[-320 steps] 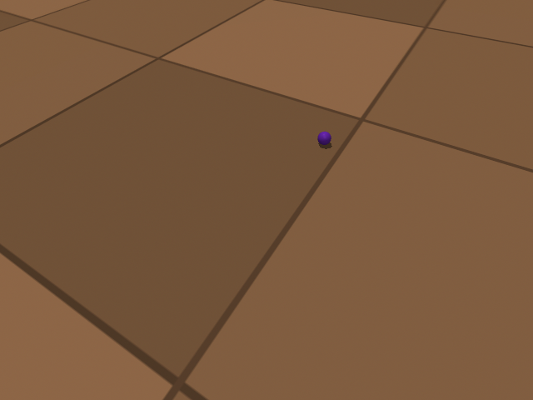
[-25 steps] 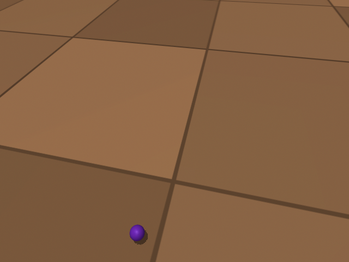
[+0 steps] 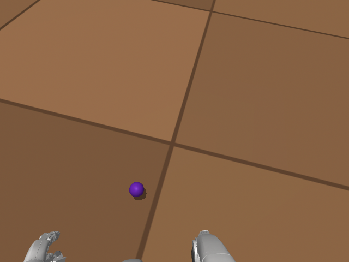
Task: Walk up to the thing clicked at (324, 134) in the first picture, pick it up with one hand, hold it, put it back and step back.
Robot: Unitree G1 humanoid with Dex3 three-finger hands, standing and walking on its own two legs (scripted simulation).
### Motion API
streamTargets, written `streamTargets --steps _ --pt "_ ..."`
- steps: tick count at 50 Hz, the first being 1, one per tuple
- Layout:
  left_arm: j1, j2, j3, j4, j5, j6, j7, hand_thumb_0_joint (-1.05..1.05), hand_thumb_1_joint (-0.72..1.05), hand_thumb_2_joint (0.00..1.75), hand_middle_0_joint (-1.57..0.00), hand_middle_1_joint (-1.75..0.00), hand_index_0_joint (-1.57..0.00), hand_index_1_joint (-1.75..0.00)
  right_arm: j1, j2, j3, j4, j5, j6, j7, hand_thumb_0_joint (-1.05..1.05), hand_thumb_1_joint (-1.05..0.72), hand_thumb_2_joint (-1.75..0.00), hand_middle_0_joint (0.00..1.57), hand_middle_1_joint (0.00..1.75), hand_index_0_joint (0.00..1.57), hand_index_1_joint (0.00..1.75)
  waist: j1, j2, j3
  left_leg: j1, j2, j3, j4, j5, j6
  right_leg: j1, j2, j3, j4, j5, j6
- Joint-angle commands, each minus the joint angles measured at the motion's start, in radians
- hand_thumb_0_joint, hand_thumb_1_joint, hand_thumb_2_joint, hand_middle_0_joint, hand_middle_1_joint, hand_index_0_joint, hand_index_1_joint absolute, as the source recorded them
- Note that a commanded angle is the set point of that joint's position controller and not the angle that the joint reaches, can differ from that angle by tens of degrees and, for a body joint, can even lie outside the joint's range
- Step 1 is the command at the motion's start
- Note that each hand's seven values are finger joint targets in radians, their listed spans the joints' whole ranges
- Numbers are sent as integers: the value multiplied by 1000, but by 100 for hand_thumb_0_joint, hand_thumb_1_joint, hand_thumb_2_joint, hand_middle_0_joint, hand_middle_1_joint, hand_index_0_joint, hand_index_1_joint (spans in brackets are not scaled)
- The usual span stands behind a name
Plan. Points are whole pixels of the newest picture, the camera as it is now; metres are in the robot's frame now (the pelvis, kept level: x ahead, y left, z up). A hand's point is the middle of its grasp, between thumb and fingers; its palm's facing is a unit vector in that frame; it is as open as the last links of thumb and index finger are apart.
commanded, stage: walk up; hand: left
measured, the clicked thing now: (136, 189) +0.52 +0.15 -0.71
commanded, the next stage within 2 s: none
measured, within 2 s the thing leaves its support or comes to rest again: neither
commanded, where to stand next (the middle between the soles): +0.13 -0.06 m, yaw -5 degrees
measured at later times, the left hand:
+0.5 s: hand (88, 259) +0.15 +0.20 -0.12, palm faces -0.13 -0.91 -0.40, open 7.4 cm
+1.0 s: hand out of the picture +0.14 +0.22 -0.13, palm faces -0.02 -0.90 -0.44, open 7.4 cm
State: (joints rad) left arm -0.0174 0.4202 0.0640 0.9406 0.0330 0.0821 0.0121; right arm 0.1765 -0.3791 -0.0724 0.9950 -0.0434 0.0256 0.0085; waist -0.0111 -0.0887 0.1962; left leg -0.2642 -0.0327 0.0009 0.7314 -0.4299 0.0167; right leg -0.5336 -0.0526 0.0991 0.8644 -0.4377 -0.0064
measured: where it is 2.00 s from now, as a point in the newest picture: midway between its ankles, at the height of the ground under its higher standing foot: outside the picture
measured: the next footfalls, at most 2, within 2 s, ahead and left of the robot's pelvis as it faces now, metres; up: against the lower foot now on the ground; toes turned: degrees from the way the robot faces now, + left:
right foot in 0.46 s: +0.12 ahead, -0.20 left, +0.00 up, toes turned -6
left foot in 1.00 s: +0.07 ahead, +0.08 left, +0.00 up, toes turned -1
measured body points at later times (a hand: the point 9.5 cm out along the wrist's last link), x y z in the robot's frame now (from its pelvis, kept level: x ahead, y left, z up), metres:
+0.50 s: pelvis +0.02 -0.07 +0.01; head +0.04 -0.08 +0.46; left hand +0.16 +0.24 -0.09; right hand +0.02 -0.42 -0.11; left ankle -0.02 +0.11 -0.70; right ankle +0.08 -0.20 -0.71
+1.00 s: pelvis +0.02 -0.05 +0.00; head +0.09 -0.06 +0.44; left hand +0.14 +0.27 -0.10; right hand +0.09 -0.39 -0.12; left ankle +0.03 +0.08 -0.72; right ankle +0.08 -0.20 -0.71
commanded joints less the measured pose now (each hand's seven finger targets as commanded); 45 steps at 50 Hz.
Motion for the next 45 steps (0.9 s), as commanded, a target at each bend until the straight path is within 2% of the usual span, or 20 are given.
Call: streamTargets --steps 1,2,3,4,8,11,13,17,19,21,22,23,24,25,26,29,31,37,43,45 --pt "19 197 52 -47 -6 -2 1 0 90 90 -20 -30 -20 -30 -82 -355 -76 -95 -8 -60 -50 0 -90 -90 20 30 20 30 20 232 -141 -40 328 -411 -414 293 98 -12 92 185 274 -3 -5" --pt "84 206 58 -40 -9 2 -5 0 90 90 -20 -30 -20 -30 -74 -332 -79 -100 -7 -65 -58 0 -90 -90 20 30 20 30 48 198 -163 83 280 -306 -364 404 82 -67 102 171 296 59 -8" --pt "127 201 58 -45 -4 5 -11 0 90 90 -20 -30 -20 -30 -26 -325 -78 -97 4 -71 -65 0 -90 -90 20 30 20 30 55 204 -192 209 279 -269 -311 511 81 -116 100 143 293 79 -8" --pt "130 204 62 -54 6 4 -19 0 90 90 -20 -30 -20 -30 41 -306 -82 -88 11 -79 -71 0 -90 -90 20 30 20 30 37 185 -223 311 280 -264 -280 588 70 -131 93 132 282 82 -3" --pt "48 199 64 -115 20 -14 -59 0 90 90 -20 -30 -20 -30 229 -305 -104 -74 20 -110 -77 0 -90 -90 20 30 20 30 -59 173 -232 474 306 -328 -347 400 60 -170 75 126 185 92 11" --pt "54 197 58 -119 8 -30 -69 0 90 90 -20 -30 -20 -30 212 -319 -104 -112 13 -118 -64 0 -90 -90 20 30 20 30 -68 208 -149 416 350 -348 -421 175 155 -185 55 121 119 63 22" --pt "54 195 54 -116 2 -51 -74 0 90 90 -20 -30 -20 -30 209 -312 -97 -130 11 -120 -49 0 -90 -90 20 30 20 30 -75 223 -99 369 346 -302 -449 161 189 -159 43 84 41 44 22" --pt "92 180 47 -103 -10 -81 -85 0 90 90 -20 -30 -20 -30 166 -317 -84 -168 9 -118 -20 0 -90 -90 20 30 20 30 -55 284 -35 167 313 -168 -478 120 185 41 22 -42 -126 48 9" --pt "175 161 44 -72 -17 -89 -81 0 90 90 -20 -30 -20 -30 74 -305 -70 -193 8 -104 -14 0 -90 -90 20 30 20 30 3 321 -48 35 268 -75 -410 202 154 225 27 -102 -220 71 0" --pt "275 142 50 -24 -16 -98 -63 0 90 90 -20 -30 -20 -30 30 -272 -50 -208 15 -80 -14 0 -90 -90 20 30 20 30 54 273 -99 -59 218 -1 -252 315 112 425 60 -158 -351 246 -5" --pt "331 165 59 3 -17 -105 -51 0 90 90 -20 -30 -20 -30 63 -213 -29 -206 24 -67 -15 0 -90 -90 20 30 20 30 70 133 -139 -95 157 39 -83 259 76 529 68 -126 -408 287 0" --pt "357 223 75 -1 -11 -111 -38 0 90 90 -20 -30 -20 -30 106 -152 -5 -212 37 -61 -17 0 -90 -90 20 30 20 30 80 -61 -177 -164 101 69 97 80 41 568 -20 31 -495 242 -19" --pt "325 277 75 -35 -4 -122 -24 0 90 90 -20 -30 -20 -30 136 -109 14 -223 43 -51 -20 0 -90 -90 20 30 20 30 54 -174 -185 -221 9 -7 199 -165 1 492 -237 381 -610 167 -80" --pt "248 305 73 -59 -2 -116 -20 0 90 90 -20 -30 -20 -30 139 -199 -15 -192 47 -31 -32 0 -90 -90 20 30 20 30 52 -76 -179 -136 41 -115 265 -178 6 336 -300 471 -656 -88 -162" --pt "203 302 69 -72 -3 -110 -18 0 90 90 -20 -30 -20 -30 140 -238 -31 -173 44 -27 -34 0 -90 -90 20 30 20 30 33 -89 -121 -118 56 -116 295 -167 7 254 -291 472 -656 -127 -195" --pt "122 221 51 -91 -22 -120 -6 0 90 90 -20 -30 -20 -30 213 -225 -19 -96 56 -18 -29 0 -90 -90 20 30 20 30 -10 -75 -133 -158 68 -164 268 -25 -1 311 -156 190 -610 -44 -102" --pt "128 216 53 -95 -18 -129 -1 0 90 90 -20 -30 -20 -30 206 -218 -16 -88 46 -6 -26 0 -90 -90 20 30 20 30 6 -61 -162 -126 51 -166 250 -21 -13 298 -173 169 -583 68 -130" --pt "170 224 73 -107 -25 -128 25 0 90 90 -20 -30 -20 -30 130 -215 -23 -123 23 16 -24 0 -90 -90 20 30 20 30 41 -61 -166 -190 25 -169 272 -39 -29 356 -258 123 -461 608 -203" --pt "184 221 75 -132 -15 -116 38 0 90 90 -20 -30 -20 -30 96 -203 -34 -162 21 12 -14 0 -90 -90 20 30 20 30 53 -74 -240 -202 37 -99 210 -43 -28 419 -269 85 -359 734 -220" --pt "150 233 71 -143 -14 -110 38 0 90 90 -20 -30 -20 -30 111 -196 -37 -165 23 8 -9 0 -90 -90 20 30 20 30 33 -96 -275 -132 51 -47 123 -36 -25 386 -266 62 -318 722 -218"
